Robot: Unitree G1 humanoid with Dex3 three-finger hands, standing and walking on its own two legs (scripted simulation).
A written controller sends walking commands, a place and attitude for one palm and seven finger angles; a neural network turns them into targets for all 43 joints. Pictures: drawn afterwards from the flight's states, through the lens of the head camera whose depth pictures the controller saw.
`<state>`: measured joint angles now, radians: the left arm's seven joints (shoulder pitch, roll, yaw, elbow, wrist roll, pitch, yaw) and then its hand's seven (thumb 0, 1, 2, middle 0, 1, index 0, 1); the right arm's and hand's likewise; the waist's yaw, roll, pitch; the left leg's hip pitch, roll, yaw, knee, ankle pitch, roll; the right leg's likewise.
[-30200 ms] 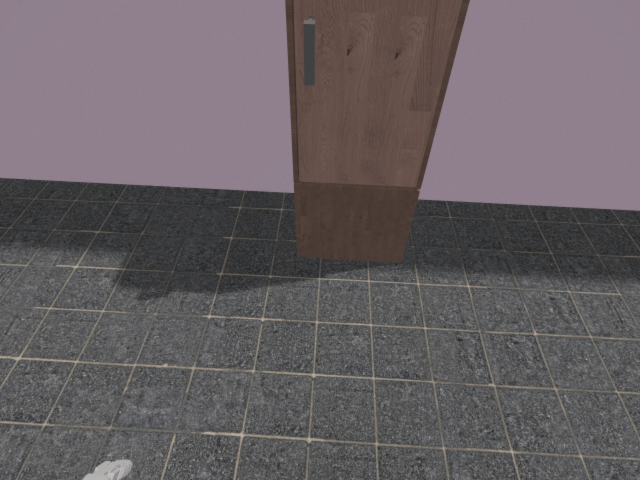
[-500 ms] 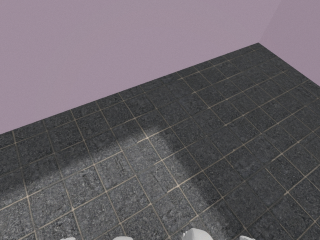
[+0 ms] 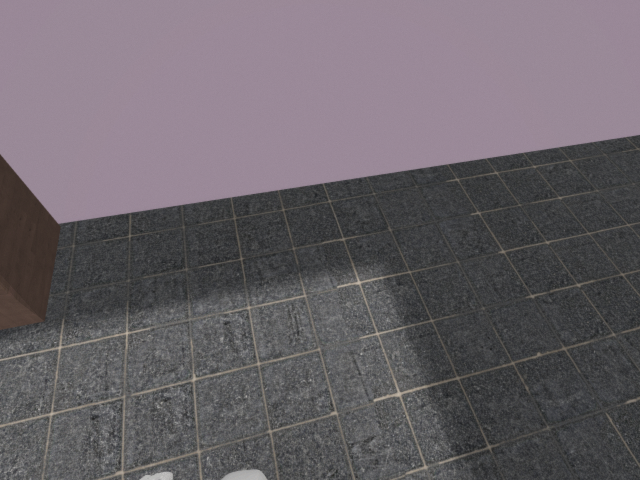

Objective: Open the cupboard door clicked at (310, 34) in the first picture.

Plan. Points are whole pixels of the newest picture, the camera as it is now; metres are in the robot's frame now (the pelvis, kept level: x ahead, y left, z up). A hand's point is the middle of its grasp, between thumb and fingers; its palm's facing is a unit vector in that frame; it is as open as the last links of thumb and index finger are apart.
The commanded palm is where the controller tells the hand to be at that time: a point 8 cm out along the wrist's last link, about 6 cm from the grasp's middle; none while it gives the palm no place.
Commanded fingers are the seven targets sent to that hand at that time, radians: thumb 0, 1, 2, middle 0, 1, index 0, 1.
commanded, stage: turn to face it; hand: left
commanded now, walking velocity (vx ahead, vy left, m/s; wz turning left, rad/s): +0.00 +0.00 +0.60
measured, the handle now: out of the picture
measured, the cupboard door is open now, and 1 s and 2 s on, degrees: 47 47 47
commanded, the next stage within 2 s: take the last steps up to it in 1.72 s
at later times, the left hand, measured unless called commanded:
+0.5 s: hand out of the picture +0.03 +0.19 -0.14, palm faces +0.31 -0.91 -0.29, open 7.4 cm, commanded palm none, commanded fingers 0.00 0.90 0.90 -0.20 -0.30 -0.20 -0.30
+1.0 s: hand out of the picture -0.01 +0.20 -0.15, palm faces +0.58 -0.75 -0.30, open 7.4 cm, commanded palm none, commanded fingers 0.00 0.90 0.90 -0.20 -0.30 -0.20 -0.30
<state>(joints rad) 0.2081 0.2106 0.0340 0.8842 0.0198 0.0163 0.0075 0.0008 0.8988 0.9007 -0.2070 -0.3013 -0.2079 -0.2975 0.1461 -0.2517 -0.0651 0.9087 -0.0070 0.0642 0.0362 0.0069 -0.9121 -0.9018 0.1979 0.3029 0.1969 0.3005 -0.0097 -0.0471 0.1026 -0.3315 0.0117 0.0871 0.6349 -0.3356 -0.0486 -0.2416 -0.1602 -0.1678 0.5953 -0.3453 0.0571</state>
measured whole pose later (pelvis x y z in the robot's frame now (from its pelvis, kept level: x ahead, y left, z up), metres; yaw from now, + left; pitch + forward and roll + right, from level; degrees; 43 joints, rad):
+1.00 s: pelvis +0.03 -0.04 +0.00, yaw +36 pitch +1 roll +1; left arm 0.15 0.26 0.06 0.86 0.01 0.03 0.01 0.00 0.90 0.90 -0.20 -0.30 -0.20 -0.30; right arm 0.18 -0.23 -0.06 0.91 -0.02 0.06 0.01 0.00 -0.91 -0.90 0.20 0.30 0.20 0.30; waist -0.01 0.01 0.07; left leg -0.35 -0.03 -0.12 0.59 -0.26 -0.03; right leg -0.30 -0.05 -0.02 0.59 -0.34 0.05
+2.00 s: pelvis +0.05 -0.03 +0.01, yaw +63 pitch +0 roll +1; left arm 0.26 0.19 0.04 0.97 0.03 -0.01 0.00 0.00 0.90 0.90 -0.21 -0.30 -0.21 -0.30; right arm 0.19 -0.21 -0.05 0.99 -0.01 0.05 0.03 0.01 -0.91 -0.90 0.20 0.30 0.20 0.30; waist 0.02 -0.05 0.06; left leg -0.30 0.00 0.08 0.66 -0.42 -0.03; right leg -0.19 -0.12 -0.13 0.49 -0.29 0.04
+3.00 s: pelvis +0.11 +0.27 +0.00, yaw +67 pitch +0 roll +1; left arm 0.36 0.19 0.05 1.13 0.02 -0.01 -0.01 0.00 0.91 0.90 -0.20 -0.30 -0.20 -0.30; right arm 0.17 -0.16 -0.03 0.98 -0.03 -0.06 0.01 0.00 -0.91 -0.90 0.20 0.30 0.20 0.30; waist 0.04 -0.04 0.03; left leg -0.32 0.04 0.15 0.55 -0.23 0.04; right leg -0.35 -0.10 -0.06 1.05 -0.45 -0.01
